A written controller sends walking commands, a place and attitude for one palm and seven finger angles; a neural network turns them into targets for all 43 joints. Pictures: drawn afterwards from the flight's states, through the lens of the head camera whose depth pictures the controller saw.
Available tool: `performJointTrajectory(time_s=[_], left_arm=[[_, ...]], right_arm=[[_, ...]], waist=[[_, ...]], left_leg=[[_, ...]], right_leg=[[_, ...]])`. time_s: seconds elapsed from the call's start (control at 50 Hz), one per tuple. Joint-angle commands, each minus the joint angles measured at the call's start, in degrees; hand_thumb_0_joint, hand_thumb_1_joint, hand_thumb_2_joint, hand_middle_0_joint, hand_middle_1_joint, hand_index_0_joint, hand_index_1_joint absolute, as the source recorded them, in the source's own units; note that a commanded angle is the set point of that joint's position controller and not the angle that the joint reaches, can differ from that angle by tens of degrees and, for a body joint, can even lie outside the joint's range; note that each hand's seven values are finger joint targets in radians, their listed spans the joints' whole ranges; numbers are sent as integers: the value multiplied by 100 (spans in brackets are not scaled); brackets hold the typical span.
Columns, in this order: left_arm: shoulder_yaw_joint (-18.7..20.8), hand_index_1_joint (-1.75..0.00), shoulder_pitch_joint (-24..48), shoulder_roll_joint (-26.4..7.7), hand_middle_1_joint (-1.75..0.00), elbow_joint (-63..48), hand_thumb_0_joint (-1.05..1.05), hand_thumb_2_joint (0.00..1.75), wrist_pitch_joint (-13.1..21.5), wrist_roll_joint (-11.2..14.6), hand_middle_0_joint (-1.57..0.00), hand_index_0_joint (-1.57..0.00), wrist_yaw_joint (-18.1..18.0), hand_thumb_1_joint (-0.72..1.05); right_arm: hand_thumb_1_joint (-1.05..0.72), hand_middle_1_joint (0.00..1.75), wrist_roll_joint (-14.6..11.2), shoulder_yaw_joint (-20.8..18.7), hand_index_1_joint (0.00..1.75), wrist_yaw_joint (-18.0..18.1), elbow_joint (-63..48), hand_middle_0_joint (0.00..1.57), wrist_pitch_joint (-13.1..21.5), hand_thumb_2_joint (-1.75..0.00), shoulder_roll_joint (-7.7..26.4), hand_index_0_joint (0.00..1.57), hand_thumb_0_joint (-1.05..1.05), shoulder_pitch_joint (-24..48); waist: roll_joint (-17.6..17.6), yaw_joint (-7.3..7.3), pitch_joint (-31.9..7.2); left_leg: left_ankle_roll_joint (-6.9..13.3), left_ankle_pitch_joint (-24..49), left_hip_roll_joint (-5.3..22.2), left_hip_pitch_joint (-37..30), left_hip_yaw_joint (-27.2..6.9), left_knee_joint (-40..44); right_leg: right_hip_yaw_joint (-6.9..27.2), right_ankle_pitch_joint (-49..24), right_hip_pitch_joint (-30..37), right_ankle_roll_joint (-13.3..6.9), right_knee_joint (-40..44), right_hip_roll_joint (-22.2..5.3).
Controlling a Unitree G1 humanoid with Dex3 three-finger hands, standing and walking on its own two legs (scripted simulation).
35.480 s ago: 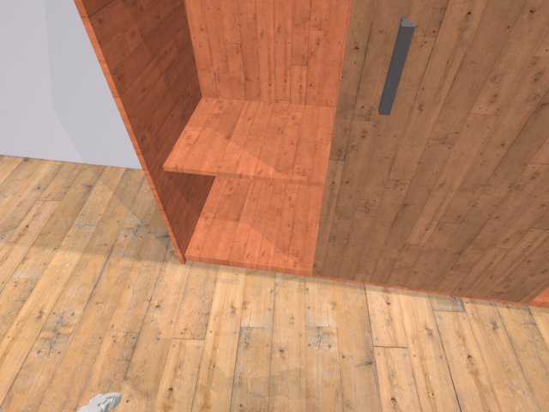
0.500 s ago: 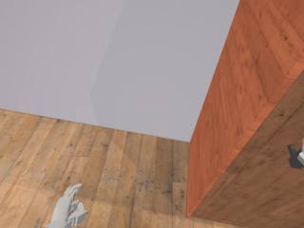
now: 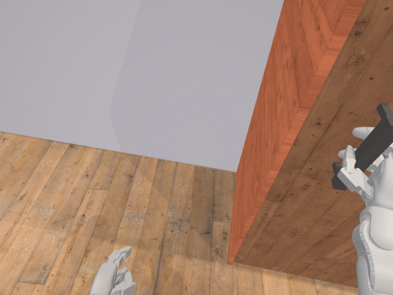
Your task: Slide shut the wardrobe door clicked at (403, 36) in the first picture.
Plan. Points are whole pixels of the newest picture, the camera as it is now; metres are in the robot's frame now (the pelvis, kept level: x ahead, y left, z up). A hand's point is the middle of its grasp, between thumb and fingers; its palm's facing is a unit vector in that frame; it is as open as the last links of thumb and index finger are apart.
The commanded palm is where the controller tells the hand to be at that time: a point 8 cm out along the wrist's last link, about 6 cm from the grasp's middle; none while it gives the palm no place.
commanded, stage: stop walking and hold the door there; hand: right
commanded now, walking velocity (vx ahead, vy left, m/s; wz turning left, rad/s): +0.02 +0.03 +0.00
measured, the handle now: (359, 149) +0.35 -0.27 +0.16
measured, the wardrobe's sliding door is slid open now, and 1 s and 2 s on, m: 0.00 0.00 0.00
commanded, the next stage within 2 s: loosen the grip on the handle in 0.54 s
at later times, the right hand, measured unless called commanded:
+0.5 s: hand (346, 170) +0.31 -0.23 +0.15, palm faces +0.38 +0.91 -0.18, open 6.1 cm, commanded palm +0.27 -0.26 +0.15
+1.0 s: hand (354, 169) +0.30 -0.24 +0.16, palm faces +0.46 +0.87 -0.17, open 12.4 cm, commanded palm +0.26 -0.27 +0.16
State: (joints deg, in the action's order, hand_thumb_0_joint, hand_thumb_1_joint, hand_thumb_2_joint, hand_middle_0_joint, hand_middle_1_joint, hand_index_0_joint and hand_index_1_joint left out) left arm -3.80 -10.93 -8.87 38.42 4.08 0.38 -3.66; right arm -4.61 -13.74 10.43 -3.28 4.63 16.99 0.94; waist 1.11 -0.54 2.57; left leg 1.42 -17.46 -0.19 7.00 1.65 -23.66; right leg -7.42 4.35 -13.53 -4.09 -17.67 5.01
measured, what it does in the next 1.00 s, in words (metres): shifts its weight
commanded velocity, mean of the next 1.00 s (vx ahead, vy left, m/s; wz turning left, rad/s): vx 0.00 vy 0.00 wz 0.00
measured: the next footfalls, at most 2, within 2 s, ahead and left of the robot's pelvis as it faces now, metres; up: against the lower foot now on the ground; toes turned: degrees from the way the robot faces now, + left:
none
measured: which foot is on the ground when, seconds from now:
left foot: down 0.00-1.00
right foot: down 0.00-1.00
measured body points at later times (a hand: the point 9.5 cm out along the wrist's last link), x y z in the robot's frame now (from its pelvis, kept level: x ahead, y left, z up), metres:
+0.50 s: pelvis +0.01 -0.01 +0.00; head +0.00 +0.00 +0.45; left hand +0.19 +0.22 -0.08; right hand +0.28 -0.28 +0.16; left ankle -0.03 +0.11 -0.74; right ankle +0.07 -0.03 -0.74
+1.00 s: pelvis -0.01 +0.05 -0.01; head -0.03 +0.05 +0.44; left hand +0.19 +0.28 -0.08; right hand +0.27 -0.29 +0.17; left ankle -0.03 +0.12 -0.74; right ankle +0.07 -0.03 -0.74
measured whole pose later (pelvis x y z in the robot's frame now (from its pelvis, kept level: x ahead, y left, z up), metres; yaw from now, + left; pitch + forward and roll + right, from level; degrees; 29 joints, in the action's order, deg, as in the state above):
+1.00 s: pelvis -0.01 +0.05 -0.01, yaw -4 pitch -2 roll +1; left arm -2.4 -9.8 -14.8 37.5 7.1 1.4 -4.6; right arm -5.4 -18.0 3.1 15.5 3.9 22.4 13.5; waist 0.8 -1.2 -1.8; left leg 4.3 -19.8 -4.7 11.0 3.3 -32.1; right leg -2.7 8.8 -20.7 -3.7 -30.9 2.1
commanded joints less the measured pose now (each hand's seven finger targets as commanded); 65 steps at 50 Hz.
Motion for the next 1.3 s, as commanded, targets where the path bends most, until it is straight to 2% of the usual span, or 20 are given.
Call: performJointTrajectory(time_s=[0.0,0.04,0.08,0.16,0.28,0.4,0.6,0.62,0.64,0.66,0.7,0.72,0.76,0.84,0.92,1.0,1.02,1.04,1.18,1.28], left_arm=[[383,-30,748,-993,-30,-924,0,90,252,-25,-20,-20,-97,90],[387,-30,765,-986,-30,-972,0,90,260,45,-20,-20,-111,90],[389,-30,773,-1024,-30,-970,0,90,236,53,-20,-20,-148,90],[365,-30,843,-1040,-30,-969,0,90,177,17,-20,-20,-183,90],[398,-30,754,-1008,-30,-1019,0,90,146,35,-20,-20,-174,90],[401,-30,822,-1063,-30,-1044,0,90,111,54,-20,-20,-179,90],[392,-30,766,-1074,-30,-1019,0,90,90,59,-20,-20,-202,90],[530,-30,525,-1379,-30,-1362,0,90,102,36,-20,-20,-43,90],[592,-30,933,-896,-30,-765,0,90,498,-258,-20,-20,32,90],[662,-30,428,-1250,-30,-817,0,90,576,97,-20,-20,17,90],[650,-30,553,-1264,-30,-808,0,90,522,101,-20,-20,4,90],[629,-30,577,-1311,-30,-771,0,90,593,43,-20,-20,-13,90],[472,-30,749,-1224,-30,-751,0,90,603,79,-20,-20,-49,90],[376,-30,819,-1277,-30,-935,0,90,504,42,-20,-20,-78,90],[362,-30,955,-1284,-30,-955,0,90,550,93,-20,-20,-140,90],[378,-30,894,-1243,-30,-854,0,90,626,122,-20,-20,-175,90],[428,-30,805,-1307,-30,-858,0,90,610,112,-20,-20,-196,90],[376,-30,873,-1237,-30,-894,0,90,571,92,-20,-20,-206,90],[431,-30,467,-1302,-30,-868,0,90,555,186,-20,-20,-249,90],[490,-30,392,-1328,-30,-879,0,90,502,219,-20,-20,-254,90]], right_arm=[[-90,140,126,-82,140,-210,-1275,45,426,-90,1097,45,0,1242],[-90,140,140,308,140,-269,-1235,45,421,-90,669,45,0,1420],[-90,140,149,348,140,-249,-1098,45,399,-90,641,45,0,1412],[-90,140,169,279,140,-181,-989,45,392,-90,756,45,0,1409],[-90,140,202,261,140,-214,-1079,45,467,-90,778,45,0,1281],[-90,140,187,455,140,-240,-1021,45,495,-90,623,45,0,1338],[-90,140,188,274,140,-227,-992,45,516,-90,759,45,0,1013],[-90,140,1029,-3632,140,-100,-2077,45,740,-90,5835,45,0,6599],[-78,140,971,-548,140,-700,1613,45,-35,-84,1139,45,0,4287],[-66,140,245,-1162,140,-756,319,45,92,-78,1416,45,0,3014],[-42,140,-414,-652,140,-1106,-138,45,65,-67,595,45,0,2487],[-30,140,-678,-919,140,-1082,-750,45,126,-61,998,45,0,2633],[-5,140,-515,-595,140,-933,-406,45,118,-49,1017,45,0,2663],[43,138,242,-435,138,-534,182,44,87,-26,1536,44,0,3162],[55,132,-131,-639,132,-778,476,38,515,-20,1661,38,0,3165],[55,125,-210,-627,125,-1013,483,33,759,-20,1864,33,0,3631],[55,123,-159,-1503,123,-981,229,32,748,-20,2905,32,0,3670],[55,122,-88,-1282,122,-1011,274,30,646,-20,2760,30,0,3670],[55,115,-626,-1472,115,-1389,96,25,299,-20,2328,25,0,2639],[55,115,-726,-1714,115,-1446,-44,25,196,-20,2362,25,0,2049]], waist=[[59,122,-1365],[-253,116,-1443],[47,113,-1411],[655,29,-1073],[121,42,-1323],[548,50,-1181],[194,55,-1302],[-1819,-55,128],[-1099,71,-1976],[-1391,-14,-2545],[1058,-281,-3400],[1516,-260,-3186],[1376,-210,-2020],[-60,-6,-958],[-679,-50,-824],[332,-46,-929],[633,-214,-1329],[969,-196,-1406],[-33,-173,-2095],[-289,-229,-2026]], left_leg=[[273,278,373,35,-690,720],[161,198,367,435,-717,633],[74,12,253,624,-593,451],[56,-296,66,751,-426,140],[130,304,275,506,-611,511],[87,32,177,682,-534,361],[81,293,275,681,-643,513],[120,584,575,1408,-986,641],[192,3129,-96,743,92,-306],[13,2192,-237,935,258,-241],[-45,679,-266,1787,37,-458],[-31,316,-186,1868,-53,-341],[31,307,-156,1587,24,-19],[-5,-496,-52,1586,-151,145],[-90,-1229,28,1632,-503,356],[-53,-1298,118,1802,-767,243],[-30,-1091,159,1516,-891,252],[-38,-826,216,1414,-945,185],[-478,3008,341,751,-864,-472],[-583,3608,302,844,-666,-649]], right_leg=[[1476,600,1217,779,367,-1274],[1481,719,1545,496,273,-1381],[1699,1237,1598,465,608,-1543],[2023,2313,1265,865,1422,-1691],[1543,647,1502,623,654,-1444],[1795,1450,1348,742,1009,-1558],[1739,759,1495,597,661,-1541],[1623,840,-161,-136,-256,-1618],[835,-2458,1321,235,-424,-802],[1168,-3516,2383,502,-779,-933],[1705,-2975,3649,972,-776,-1076],[1700,-1761,3574,913,-681,-1033],[1373,510,2251,585,-479,-790],[1138,1779,687,133,-543,-658],[860,1548,258,89,-983,-561],[784,1524,157,120,-1329,-535],[809,1340,150,101,-1352,-569],[768,1197,100,100,-1412,-547],[744,-312,61,91,-1783,-546],[708,-534,40,84,-1792,-553]])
